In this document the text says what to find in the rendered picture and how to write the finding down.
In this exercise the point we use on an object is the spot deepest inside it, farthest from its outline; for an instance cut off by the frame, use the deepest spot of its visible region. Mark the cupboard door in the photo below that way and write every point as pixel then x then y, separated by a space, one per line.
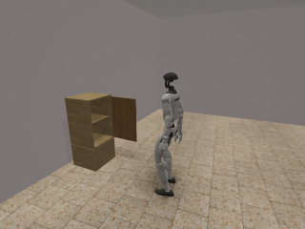
pixel 124 118

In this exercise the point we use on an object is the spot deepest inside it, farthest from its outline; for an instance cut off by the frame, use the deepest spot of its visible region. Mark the robot left foot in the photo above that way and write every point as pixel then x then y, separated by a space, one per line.
pixel 162 192

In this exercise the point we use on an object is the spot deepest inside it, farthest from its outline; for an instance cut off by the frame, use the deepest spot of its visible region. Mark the left robot hand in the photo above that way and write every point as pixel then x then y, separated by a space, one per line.
pixel 163 146

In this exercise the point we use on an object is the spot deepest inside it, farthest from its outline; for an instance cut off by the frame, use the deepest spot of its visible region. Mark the right robot thigh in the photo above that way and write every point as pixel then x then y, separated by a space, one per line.
pixel 168 155

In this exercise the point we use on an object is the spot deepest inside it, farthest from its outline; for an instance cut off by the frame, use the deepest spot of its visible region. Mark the robot right forearm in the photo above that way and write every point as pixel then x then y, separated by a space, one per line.
pixel 179 121

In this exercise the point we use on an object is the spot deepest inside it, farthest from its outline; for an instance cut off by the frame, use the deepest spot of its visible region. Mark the robot right upper arm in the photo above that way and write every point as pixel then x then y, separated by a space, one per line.
pixel 180 106

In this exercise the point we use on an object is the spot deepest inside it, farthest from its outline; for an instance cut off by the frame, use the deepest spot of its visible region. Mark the robot left upper arm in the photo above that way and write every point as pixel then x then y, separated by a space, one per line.
pixel 166 100

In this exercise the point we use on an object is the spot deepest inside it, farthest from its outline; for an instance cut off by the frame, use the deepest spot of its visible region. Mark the robot left forearm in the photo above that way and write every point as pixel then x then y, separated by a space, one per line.
pixel 167 129

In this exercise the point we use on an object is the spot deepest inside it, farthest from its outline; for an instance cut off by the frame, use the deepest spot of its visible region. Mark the right robot hand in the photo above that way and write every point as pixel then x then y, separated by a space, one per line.
pixel 179 134

